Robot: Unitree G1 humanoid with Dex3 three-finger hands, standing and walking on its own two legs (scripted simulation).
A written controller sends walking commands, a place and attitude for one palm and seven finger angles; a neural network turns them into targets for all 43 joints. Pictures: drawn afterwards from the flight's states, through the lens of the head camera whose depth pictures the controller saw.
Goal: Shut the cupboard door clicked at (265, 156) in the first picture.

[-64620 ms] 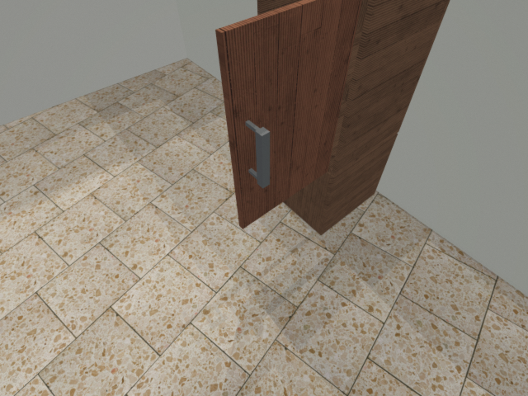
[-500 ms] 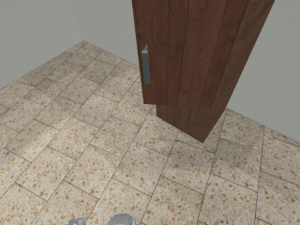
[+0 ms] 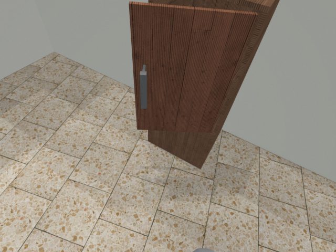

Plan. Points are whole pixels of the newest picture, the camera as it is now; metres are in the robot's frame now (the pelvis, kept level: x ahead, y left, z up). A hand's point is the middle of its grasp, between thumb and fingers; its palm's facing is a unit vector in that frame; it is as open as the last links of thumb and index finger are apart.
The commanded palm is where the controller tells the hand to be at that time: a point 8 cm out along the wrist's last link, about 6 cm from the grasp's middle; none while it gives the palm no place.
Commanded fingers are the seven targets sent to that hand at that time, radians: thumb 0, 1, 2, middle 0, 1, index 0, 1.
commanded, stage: take the last steps up to it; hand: left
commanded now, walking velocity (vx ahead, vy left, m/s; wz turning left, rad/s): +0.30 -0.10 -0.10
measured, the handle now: (144, 87) +0.69 +0.12 -0.05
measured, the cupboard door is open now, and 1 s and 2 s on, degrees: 30 30 30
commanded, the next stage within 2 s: come to a stop and stand still in 0.52 s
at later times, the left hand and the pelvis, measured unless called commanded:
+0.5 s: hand (131, 249) +0.16 +0.10 -0.18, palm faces +0.04 -0.98 -0.20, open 7.2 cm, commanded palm none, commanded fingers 0.00 0.90 0.90 -0.20 -0.30 -0.20 -0.30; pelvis +0.14 -0.09 -0.01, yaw +1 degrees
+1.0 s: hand (139, 210) +0.27 +0.09 -0.19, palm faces +0.06 -0.97 -0.22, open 7.4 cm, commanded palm none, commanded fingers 0.00 0.90 0.90 -0.20 -0.30 -0.20 -0.30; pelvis +0.24 -0.10 -0.02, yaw +2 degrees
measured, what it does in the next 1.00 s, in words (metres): walks ahead: right foot, then left foot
